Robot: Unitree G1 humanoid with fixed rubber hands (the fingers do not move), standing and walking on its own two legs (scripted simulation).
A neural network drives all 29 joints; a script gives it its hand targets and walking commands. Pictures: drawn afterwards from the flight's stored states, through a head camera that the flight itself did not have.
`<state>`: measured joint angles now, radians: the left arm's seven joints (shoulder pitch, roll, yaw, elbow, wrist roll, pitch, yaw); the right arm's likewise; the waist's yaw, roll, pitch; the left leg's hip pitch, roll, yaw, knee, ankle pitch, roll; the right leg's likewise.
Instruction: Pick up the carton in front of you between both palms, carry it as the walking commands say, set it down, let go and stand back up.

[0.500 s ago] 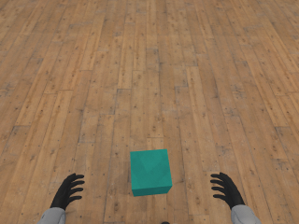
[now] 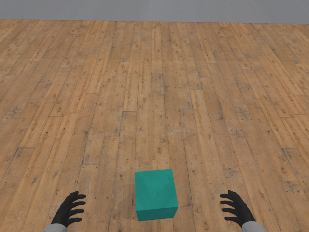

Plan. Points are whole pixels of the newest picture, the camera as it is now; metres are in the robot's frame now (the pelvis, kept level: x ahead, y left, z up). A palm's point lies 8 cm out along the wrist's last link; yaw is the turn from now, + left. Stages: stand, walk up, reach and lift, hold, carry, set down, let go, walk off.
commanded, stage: stand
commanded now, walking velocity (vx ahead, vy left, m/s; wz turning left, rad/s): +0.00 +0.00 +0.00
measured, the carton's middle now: (154, 195) +0.40 -0.02 -0.65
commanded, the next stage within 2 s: none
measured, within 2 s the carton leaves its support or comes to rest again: neither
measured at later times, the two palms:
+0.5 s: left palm out of the picture +0.15 +0.29 -0.09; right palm (264, 229) +0.14 -0.29 -0.09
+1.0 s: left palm out of the picture +0.11 +0.30 -0.09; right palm out of the picture +0.11 -0.30 -0.09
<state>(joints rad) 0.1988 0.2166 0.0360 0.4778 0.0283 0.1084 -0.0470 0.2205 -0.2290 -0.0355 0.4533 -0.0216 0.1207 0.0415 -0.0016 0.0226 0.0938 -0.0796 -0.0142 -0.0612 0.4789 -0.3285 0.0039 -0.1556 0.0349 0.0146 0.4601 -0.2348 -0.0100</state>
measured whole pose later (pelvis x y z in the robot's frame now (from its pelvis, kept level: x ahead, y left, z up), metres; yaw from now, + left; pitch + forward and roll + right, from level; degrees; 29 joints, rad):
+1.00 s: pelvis +0.01 +0.00 +0.00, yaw +1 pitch -2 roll +0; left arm 0.13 0.36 0.02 0.94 0.02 -0.01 0.02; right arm 0.18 -0.37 -0.01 0.89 -0.03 0.00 -0.02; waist 0.01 0.01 0.01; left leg -0.08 -0.02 -0.07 0.40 -0.29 0.00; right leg -0.16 0.02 0.01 0.41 -0.22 -0.01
